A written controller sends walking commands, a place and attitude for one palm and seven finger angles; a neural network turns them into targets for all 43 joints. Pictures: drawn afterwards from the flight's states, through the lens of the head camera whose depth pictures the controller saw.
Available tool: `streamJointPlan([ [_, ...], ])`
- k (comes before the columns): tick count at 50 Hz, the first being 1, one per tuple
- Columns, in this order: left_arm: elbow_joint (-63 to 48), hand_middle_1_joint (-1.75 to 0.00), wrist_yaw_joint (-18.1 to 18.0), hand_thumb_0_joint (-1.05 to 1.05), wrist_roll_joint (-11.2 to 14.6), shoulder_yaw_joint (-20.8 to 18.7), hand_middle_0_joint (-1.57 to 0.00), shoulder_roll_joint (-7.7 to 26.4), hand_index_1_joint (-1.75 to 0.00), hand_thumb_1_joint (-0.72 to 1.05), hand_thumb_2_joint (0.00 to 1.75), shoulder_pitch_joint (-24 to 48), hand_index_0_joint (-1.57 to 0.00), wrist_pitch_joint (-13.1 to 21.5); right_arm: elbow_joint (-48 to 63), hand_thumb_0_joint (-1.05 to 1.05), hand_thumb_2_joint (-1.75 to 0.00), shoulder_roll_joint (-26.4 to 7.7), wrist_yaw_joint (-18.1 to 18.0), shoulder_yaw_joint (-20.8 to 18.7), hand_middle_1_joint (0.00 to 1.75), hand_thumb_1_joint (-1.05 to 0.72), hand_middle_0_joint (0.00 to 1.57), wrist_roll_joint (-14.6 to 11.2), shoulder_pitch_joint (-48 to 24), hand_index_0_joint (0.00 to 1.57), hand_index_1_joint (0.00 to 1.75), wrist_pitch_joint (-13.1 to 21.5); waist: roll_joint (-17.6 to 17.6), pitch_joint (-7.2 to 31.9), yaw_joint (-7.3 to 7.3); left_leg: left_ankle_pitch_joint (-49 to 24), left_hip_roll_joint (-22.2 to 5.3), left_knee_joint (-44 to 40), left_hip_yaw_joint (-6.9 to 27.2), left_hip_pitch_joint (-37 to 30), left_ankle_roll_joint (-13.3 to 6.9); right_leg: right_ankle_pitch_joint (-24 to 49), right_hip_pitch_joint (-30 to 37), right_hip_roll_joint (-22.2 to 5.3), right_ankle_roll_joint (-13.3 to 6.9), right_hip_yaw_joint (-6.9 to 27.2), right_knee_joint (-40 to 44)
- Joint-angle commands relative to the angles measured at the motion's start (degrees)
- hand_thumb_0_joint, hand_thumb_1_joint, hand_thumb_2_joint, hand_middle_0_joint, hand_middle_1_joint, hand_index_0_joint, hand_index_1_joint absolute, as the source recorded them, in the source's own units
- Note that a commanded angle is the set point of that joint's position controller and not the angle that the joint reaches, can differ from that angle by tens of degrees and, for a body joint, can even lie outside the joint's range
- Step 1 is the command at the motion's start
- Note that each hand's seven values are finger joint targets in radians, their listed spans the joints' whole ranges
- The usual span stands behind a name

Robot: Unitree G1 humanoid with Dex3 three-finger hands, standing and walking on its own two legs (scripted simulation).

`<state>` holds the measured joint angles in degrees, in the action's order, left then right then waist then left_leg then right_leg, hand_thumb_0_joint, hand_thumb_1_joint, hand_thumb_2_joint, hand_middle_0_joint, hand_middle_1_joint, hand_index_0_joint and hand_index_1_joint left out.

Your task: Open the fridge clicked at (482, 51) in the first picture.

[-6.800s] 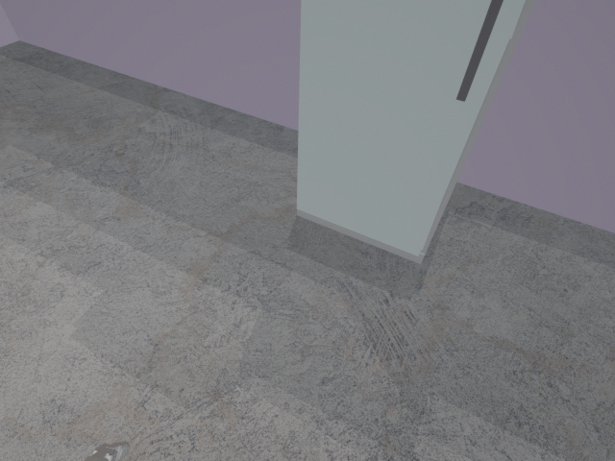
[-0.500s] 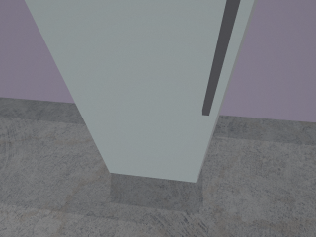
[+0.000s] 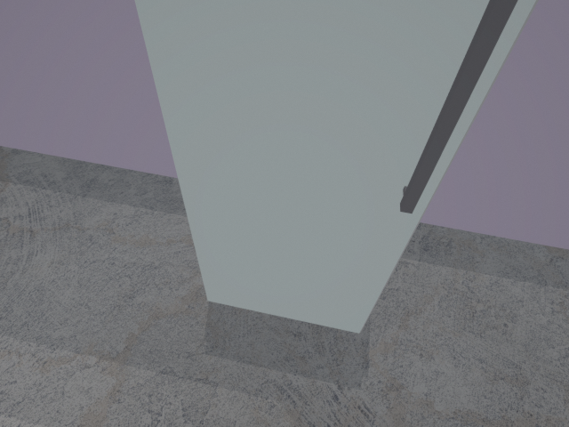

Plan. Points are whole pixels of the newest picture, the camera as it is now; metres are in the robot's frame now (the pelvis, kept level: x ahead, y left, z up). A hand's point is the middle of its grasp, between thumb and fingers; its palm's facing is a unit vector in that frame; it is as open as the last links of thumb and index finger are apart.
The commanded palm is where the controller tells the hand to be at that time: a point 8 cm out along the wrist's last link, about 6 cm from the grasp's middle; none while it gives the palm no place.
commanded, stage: come to a stop and stand still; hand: right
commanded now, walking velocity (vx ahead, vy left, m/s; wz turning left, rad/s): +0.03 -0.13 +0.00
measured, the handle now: (444, 114) +0.53 -0.20 +0.19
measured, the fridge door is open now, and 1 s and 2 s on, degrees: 0 0 0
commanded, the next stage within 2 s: look again from close up in 0.12 s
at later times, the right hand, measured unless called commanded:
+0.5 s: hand out of the picture +0.01 -0.25 -0.19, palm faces +0.01 +0.98 -0.21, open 7.3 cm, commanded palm none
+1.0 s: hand out of the picture +0.02 -0.25 -0.18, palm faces -0.04 +0.98 -0.22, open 7.4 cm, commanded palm none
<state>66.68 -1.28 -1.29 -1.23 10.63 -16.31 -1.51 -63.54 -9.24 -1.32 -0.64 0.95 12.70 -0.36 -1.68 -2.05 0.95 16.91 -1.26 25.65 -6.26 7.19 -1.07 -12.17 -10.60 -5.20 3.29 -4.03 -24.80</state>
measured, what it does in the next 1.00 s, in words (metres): shifts its weight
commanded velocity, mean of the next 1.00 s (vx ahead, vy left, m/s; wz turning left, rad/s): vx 0.00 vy -0.01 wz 0.00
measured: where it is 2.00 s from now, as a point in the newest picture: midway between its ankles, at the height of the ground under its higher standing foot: outside the picture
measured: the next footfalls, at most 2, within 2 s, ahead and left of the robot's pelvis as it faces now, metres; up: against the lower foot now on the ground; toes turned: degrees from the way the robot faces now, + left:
none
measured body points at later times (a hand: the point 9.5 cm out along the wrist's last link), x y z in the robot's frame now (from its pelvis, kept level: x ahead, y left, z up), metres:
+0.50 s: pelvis +0.01 -0.07 -0.01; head +0.01 -0.07 +0.44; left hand +0.04 +0.16 -0.16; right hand +0.01 -0.30 -0.17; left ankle -0.03 +0.10 -0.74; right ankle +0.01 -0.15 -0.74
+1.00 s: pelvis +0.01 -0.07 +0.00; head +0.02 -0.06 +0.45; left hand +0.01 +0.16 -0.16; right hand +0.03 -0.30 -0.16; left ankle -0.03 +0.10 -0.74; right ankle +0.01 -0.15 -0.74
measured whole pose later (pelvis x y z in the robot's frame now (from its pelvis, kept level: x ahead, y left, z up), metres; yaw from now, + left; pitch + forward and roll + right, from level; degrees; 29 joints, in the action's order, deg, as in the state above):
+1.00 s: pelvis +0.01 -0.07 +0.00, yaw +2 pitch -1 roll -1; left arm 61.9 -1.1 -0.9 0.3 9.8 -15.4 0.7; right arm -62.0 -10.2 -1.8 0.9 1.3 15.4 -0.4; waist 0.3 -2.3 0.0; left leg 17.7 -5.6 28.0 -0.3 9.4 4.1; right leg -15.4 -11.8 1.1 -2.8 -6.3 -27.9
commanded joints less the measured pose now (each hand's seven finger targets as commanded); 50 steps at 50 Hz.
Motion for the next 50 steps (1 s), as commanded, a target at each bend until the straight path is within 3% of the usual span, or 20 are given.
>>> streamJointPlan([
  [1, -2.0, -0.3, 0.1, 0.0, 0.2, -0.1, -0.2, 2.5, -0.3, 0.9, 0.9, -0.8, -0.2, 0.7, 1.5, 0.0, -0.9, -8.8, -0.8, -2.0, 0.3, -0.9, 0.2, -0.3, 3.5, 0.2, 0.3, 0.8, 5.4, -5.4, -1.85, -1.5, -11.2, -13.3, 10.9, 5.7, -2.5, 0.3, -1.9, 0.0, -1.4, -0.3, -0.7],
  [5, -2.0, -0.3, 0.0, 0.0, 0.4, -0.3, -0.2, 2.4, -0.3, 0.9, 0.9, -2.4, -0.2, 0.7, 1.3, 0.0, -0.9, -8.2, -1.0, -2.2, 0.3, -0.9, 0.2, -0.3, 3.7, 0.2, 0.3, 0.8, 5.8, -4.2, -1.59, -4.8, -11.3, -11.7, 9.9, 5.2, -2.9, 1.3, -1.2, -0.3, -1.5, -0.2, -1.3],
  [10, -1.6, -0.3, -0.5, 0.0, 0.7, -0.4, -0.2, 2.8, -0.3, 0.9, 0.9, -4.1, -0.2, 1.6, 0.6, 0.0, -0.9, -5.9, -1.1, -1.8, 0.3, -0.9, 0.2, -0.3, 5.0, 0.2, 0.3, 0.8, 2.8, -0.4, -1.17, -14.1, -7.6, -5.4, 5.2, 3.2, -0.5, 11.0, 2.4, -1.7, -2.4, 1.1, 0.4],
  [11, -7.3, -0.3, 0.1, 0.0, 0.9, 0.2, -0.2, 2.8, -0.3, 0.9, 0.9, 5.0, -0.2, 3.0, -1.3, 0.0, -0.9, -6.0, -3.2, -0.9, 0.3, -0.9, 0.2, 0.0, 12.8, 0.2, 0.3, 2.8, 7.6, -4.1, -4.67, -47.9, -11.9, -5.5, 13.4, 3.3, 1.4, 2.6, -6.9, -0.4, -1.3, -0.9, -14.4],
  [12, -9.2, -0.3, 0.6, 0.0, 0.8, 0.1, -0.2, 0.5, -0.3, 0.9, 0.9, 0.6, -0.2, 2.0, 1.5, 0.0, -0.9, -9.4, -2.7, -1.3, 0.3, -0.9, 0.2, 0.4, 10.6, 0.2, 0.3, 3.9, 8.8, 0.5, -0.93, -47.7, -15.3, -4.2, 13.1, -1.5, -1.9, -10.4, -9.9, 1.0, -3.0, 1.8, -15.9],
  [13, -8.9, -0.3, 0.6, 0.0, 0.8, -0.1, -0.2, 0.4, -0.3, 0.9, 0.9, 0.4, -0.2, 1.8, 2.0, 0.0, -0.9, -8.2, -2.3, -1.2, 0.3, -0.9, 0.2, 0.5, 9.3, 0.2, 0.3, 4.0, 5.8, 1.7, -1.18, -43.1, -14.6, -3.7, 11.7, -1.1, -4.1, -11.6, -8.9, 1.1, -3.3, 1.1, -15.5],
  [14, -8.8, -0.3, 0.8, 0.0, 1.1, 0.0, -0.2, 0.2, -0.3, 0.9, 0.9, -1.3, -0.2, 2.0, 2.5, 0.0, -0.9, -8.6, -2.3, -1.3, 0.3, -0.9, 0.2, 0.7, 7.9, 0.2, 0.3, 3.9, 6.5, 3.4, 0.21, -38.0, -13.3, -2.9, 9.7, -1.5, -5.2, -10.2, -7.7, 1.5, -2.9, 0.1, -11.8],
  [15, -8.4, -0.3, 1.0, 0.0, 0.9, 0.1, -0.2, 0.4, -0.3, 0.9, 0.9, -3.8, -0.2, 2.4, 3.8, 0.0, -0.9, -8.6, -2.2, -1.6, 0.3, -0.9, 0.2, 0.5, 6.0, 0.2, 0.3, 3.9, 3.1, 5.5, 1.07, -34.5, -11.4, 0.8, 7.0, -1.9, -4.3, -3.6, -3.6, 2.0, -2.8, 0.3, -5.6],
  [16, -8.0, -0.3, 0.9, 0.0, 0.8, 0.1, -0.2, 1.7, -0.3, 0.9, 0.9, -5.1, -0.2, 3.1, 4.1, 0.0, -0.9, -7.4, -2.1, -1.2, 0.3, -0.9, 0.2, 0.2, 6.5, 0.2, 0.3, 3.4, 0.5, 6.5, 0.87, -25.9, -7.9, 4.9, 5.6, -0.5, -2.5, 5.8, -0.5, 0.9, -3.4, 2.6, -1.9],
  [17, -7.8, -0.3, 0.6, 0.0, 0.6, -0.2, -0.2, 4.3, -0.3, 0.9, 0.9, -5.8, -0.2, 3.6, 4.3, 0.0, -0.9, -5.3, -2.1, -0.9, 0.3, -0.9, 0.2, -0.1, 7.3, 0.2, 0.3, 2.8, -3.0, 6.7, 0.43, -14.6, -4.9, 6.3, 3.8, 2.4, -0.7, 17.4, 1.0, -2.7, -5.0, 5.8, -2.8],
  [18, -8.0, -0.3, 0.1, 0.0, 0.5, -0.4, -0.2, 5.7, -0.3, 0.9, 0.9, -5.6, -0.2, 3.4, 4.2, 0.0, -0.9, -3.6, -2.2, -0.6, 0.3, -0.9, 0.2, -0.2, 8.1, 0.2, 0.3, 2.1, -4.1, 5.8, -0.3, -5.1, -2.9, 5.6, 2.8, 3.6, 0.1, 22.0, 0.5, -5.2, -6.7, 7.6, -2.2],
  [19, -8.4, -0.3, 0.0, 0.0, 0.5, -0.4, -0.2, 6.2, -0.3, 0.9, 0.9, -4.5, -0.2, 3.2, 4.0, 0.0, -0.9, -3.1, -2.1, -0.4, 0.3, -0.9, 0.2, 0.0, 7.9, 0.2, 0.3, 1.4, -8.3, 3.2, -0.6, 3.1, -1.8, 6.1, 1.8, 4.4, 0.6, 20.6, -1.2, -5.9, -7.7, 9.2, 0.6],
  [20, -8.8, -0.3, -0.2, 0.0, 0.4, -0.3, -0.2, 6.0, -0.3, 0.9, 0.9, -3.4, -0.2, 3.1, 4.0, 0.0, -0.9, -3.0, -1.9, -0.2, 0.3, -0.9, 0.2, 0.2, 7.5, 0.2, 0.3, 0.9, -10.7, -0.8, -1.14, 6.3, -1.5, 6.7, 1.4, 5.6, 0.9, 18.9, -4.1, -5.8, -8.3, 10.3, 2.8],
  [22, -9.7, -0.3, -0.5, 0.0, 0.3, 0.0, -0.2, 5.7, -0.3, 0.9, 0.9, -1.9, -0.2, 2.9, 3.6, 0.0, -0.9, -2.9, -1.5, 0.1, 0.3, -0.9, 0.2, 0.3, 8.3, 0.2, 0.3, 0.6, -5.5, -4.5, -1.73, 4.8, -1.7, 5.4, 2.1, 6.8, 0.4, 12.0, -6.2, -4.8, -8.4, 10.2, 4.1],
  [24, -10.3, -0.3, -0.4, 0.0, 0.4, 0.1, -0.2, 5.5, -0.3, 0.9, 0.9, -0.8, -0.2, 2.9, 3.2, 0.0, -0.9, -3.4, -1.3, 0.3, 0.3, -0.9, 0.2, 0.3, 8.6, 0.2, 0.3, 0.6, -0.8, -4.6, -1.91, 0.9, -2.6, 2.4, 4.2, 6.7, 0.0, 3.7, -6.0, -2.8, -7.5, 9.2, 4.4],
  [29, -10.1, -0.3, -0.1, 0.0, 0.3, -0.1, -0.2, 6.6, -0.3, 0.9, 0.9, -0.9, -0.2, 3.0, 4.1, 0.0, -0.9, -5.0, -1.0, 0.1, 0.3, -0.9, 0.2, 0.4, 7.3, 0.2, 0.3, 0.5, 0.7, -3.3, -1.38, -0.4, -3.4, 1.8, 5.0, 6.8, 0.4, -2.9, -4.8, -2.4, -6.8, 9.6, 7.6],
  [32, -9.9, -0.3, 0.0, 0.0, 0.4, 0.0, -0.2, 6.9, -0.3, 0.9, 0.9, -0.6, -0.2, 3.3, 4.3, 0.0, -0.9, -6.0, -1.0, 0.1, 0.3, -0.9, 0.2, 0.4, 7.2, 0.2, 0.3, 0.7, 0.9, -1.6, -1.55, -2.5, -4.0, 1.3, 5.4, 5.9, 0.4, 1.2, -3.4, -2.1, -6.7, 8.7, 6.9],
  [35, -9.4, -0.3, -0.1, 0.0, 0.4, 0.1, -0.2, 7.1, -0.3, 0.9, 0.9, -0.9, -0.2, 3.7, 4.3, 0.0, -0.9, -6.7, -1.0, 0.1, 0.3, -0.9, 0.2, 0.3, 6.9, 0.2, 0.3, 1.0, 0.6, 1.4, -1.51, -6.4, -4.5, 1.2, 5.6, 4.5, 0.5, 10.4, -0.1, -1.9, -6.7, 7.2, 4.5],
  [38, -8.8, -0.3, -0.2, 0.0, 0.5, 0.1, -0.2, 7.1, -0.3, 0.9, 0.9, -0.9, -0.2, 3.7, 4.1, 0.0, -0.9, -7.0, -1.0, 0.1, 0.3, -0.9, 0.2, 0.1, 6.7, 0.2, 0.3, 0.8, -0.2, 1.7, -1.39, -6.6, -4.6, 1.0, 5.7, 4.6, 0.8, 12.8, 0.9, -1.9, -6.4, 6.6, 4.1],
  [50, -6.8, -0.3, 0.0, 0.0, 0.7, 0.1, -0.2, 5.8, -0.3, 0.9, 0.9, -0.7, -0.2, 3.2, 3.3, 0.0, -0.9, -7.2, -1.0, 0.2, 0.3, -0.9, 0.2, 0.2, 6.5, 0.2, 0.3, 1.0, 2.3, -1.2, -1.23, -7.0, -5.0, -1.3, 6.5, 4.8, 0.9, 6.2, -1.0, -0.9, -5.9, 4.9, 3.3],
])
